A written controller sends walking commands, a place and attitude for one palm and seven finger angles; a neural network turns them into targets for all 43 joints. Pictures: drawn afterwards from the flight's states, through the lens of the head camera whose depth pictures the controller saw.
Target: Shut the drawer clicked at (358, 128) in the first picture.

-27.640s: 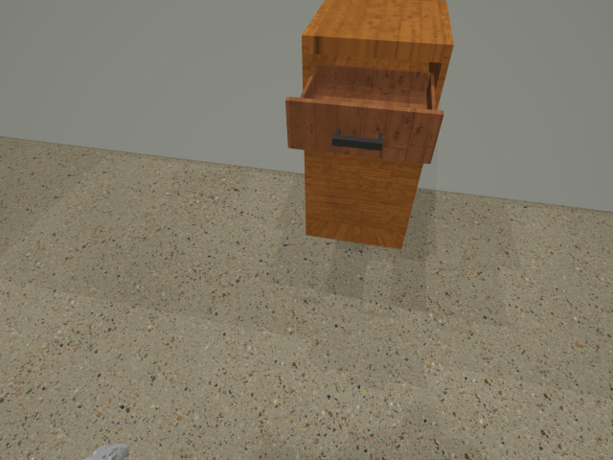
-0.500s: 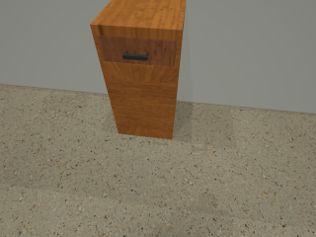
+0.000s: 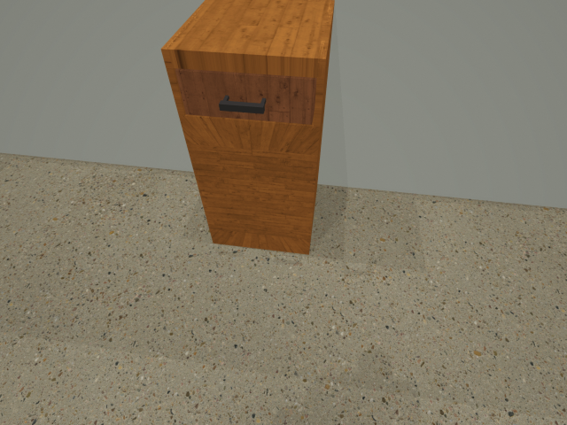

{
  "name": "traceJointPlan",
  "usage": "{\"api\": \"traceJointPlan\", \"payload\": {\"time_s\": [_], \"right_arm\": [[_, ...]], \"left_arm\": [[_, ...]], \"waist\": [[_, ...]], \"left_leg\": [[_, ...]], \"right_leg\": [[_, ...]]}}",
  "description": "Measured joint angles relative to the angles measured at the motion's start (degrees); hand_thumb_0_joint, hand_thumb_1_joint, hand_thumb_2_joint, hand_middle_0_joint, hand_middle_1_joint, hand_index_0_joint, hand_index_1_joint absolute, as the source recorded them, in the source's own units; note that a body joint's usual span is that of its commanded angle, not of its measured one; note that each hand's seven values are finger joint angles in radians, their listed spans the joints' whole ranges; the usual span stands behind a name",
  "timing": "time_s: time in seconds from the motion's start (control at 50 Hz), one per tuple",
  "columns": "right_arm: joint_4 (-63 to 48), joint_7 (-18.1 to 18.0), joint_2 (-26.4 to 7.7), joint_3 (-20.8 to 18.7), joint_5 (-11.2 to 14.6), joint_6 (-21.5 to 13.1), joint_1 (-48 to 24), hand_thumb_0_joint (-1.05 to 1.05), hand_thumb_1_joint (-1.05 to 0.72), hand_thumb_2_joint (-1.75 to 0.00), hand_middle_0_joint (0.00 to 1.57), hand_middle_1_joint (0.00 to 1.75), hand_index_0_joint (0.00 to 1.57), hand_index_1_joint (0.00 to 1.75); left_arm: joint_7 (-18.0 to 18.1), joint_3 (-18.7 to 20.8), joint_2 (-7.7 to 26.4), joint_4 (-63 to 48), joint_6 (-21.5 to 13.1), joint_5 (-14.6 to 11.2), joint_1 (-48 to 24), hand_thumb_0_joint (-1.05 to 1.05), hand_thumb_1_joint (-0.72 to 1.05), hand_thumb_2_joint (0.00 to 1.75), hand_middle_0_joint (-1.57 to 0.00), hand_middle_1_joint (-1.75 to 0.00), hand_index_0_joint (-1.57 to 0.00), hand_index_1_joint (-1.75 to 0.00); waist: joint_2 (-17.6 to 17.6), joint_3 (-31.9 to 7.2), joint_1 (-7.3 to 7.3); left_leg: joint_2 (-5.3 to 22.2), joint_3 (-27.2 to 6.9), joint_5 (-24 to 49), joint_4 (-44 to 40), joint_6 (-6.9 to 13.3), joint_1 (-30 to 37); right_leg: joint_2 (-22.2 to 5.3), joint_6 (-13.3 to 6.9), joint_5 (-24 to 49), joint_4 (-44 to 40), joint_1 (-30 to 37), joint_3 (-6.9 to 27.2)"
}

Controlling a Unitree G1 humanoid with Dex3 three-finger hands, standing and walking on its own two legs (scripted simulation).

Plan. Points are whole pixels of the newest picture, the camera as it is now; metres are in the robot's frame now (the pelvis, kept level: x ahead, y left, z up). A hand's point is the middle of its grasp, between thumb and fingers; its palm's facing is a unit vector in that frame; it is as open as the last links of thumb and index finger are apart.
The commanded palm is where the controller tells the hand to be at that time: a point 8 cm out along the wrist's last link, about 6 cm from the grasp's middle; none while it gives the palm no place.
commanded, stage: look to check the result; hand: left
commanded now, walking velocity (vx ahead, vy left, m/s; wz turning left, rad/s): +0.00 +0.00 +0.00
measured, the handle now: (243, 103) +0.91 +0.16 -0.04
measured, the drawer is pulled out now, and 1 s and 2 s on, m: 0.00 0.00 0.00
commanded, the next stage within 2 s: stand and wait in 0.08 s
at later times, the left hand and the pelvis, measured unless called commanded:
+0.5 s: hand out of the picture +0.01 +0.17 -0.17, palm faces +0.03 -0.98 -0.21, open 7.4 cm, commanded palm none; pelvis +0.00 +0.00 +0.00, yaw +0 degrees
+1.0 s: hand out of the picture +0.01 +0.18 -0.17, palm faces +0.03 -0.98 -0.21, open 7.4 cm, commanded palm none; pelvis +0.01 +0.00 +0.00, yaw +0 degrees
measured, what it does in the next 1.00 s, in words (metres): stands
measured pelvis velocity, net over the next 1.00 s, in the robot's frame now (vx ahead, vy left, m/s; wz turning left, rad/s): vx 0.01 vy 0.00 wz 0.00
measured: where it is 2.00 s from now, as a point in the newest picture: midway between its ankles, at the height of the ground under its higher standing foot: outside the picture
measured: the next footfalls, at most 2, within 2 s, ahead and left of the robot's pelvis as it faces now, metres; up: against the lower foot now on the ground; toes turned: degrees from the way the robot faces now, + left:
none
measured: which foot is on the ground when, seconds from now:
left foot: down 0.00-1.00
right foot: down 0.00-1.00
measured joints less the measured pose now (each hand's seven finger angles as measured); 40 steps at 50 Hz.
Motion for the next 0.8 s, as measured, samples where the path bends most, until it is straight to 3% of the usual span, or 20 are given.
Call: {"api": "traceJointPlan", "payload": {"time_s": [0.8], "right_arm": [[0.8, 0.1, -1.0, 0.2, -0.1, 0.0, -0.5, 0.00, -0.91, -0.90, 0.20, 0.30, 0.20, 0.30]], "left_arm": [[-0.2, 0.1, 1.3, 0.2, -0.1, 0.0, -1.1, 0.00, 0.91, 0.90, -0.20, -0.30, -0.20, -0.30]], "waist": [[0.0, 0.3, -0.10]], "left_leg": [[0.4, 0.0, 0.4, -1.5, -0.4, 1.2]], "right_leg": [[0.5, -0.3, 0.5, -1.8, 1.3, 0.0]]}}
